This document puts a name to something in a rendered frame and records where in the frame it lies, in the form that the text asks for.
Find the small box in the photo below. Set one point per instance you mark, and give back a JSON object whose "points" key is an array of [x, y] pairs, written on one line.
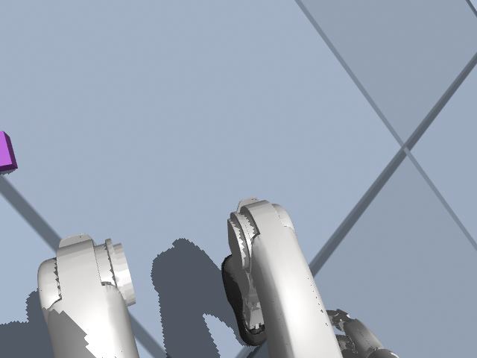
{"points": [[7, 157]]}

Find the right robot foot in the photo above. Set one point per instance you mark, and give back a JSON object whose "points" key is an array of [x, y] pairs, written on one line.
{"points": [[251, 337]]}

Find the right robot hand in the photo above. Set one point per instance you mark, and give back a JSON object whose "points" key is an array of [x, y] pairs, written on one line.
{"points": [[359, 341]]}

